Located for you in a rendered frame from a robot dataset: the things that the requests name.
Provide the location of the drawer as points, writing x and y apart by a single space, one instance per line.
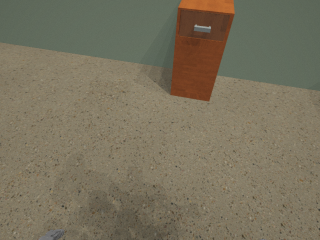
217 22

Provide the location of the handle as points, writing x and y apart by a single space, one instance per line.
202 28

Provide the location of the left robot hand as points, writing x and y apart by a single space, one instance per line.
53 234

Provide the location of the cabinet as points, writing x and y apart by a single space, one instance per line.
196 61

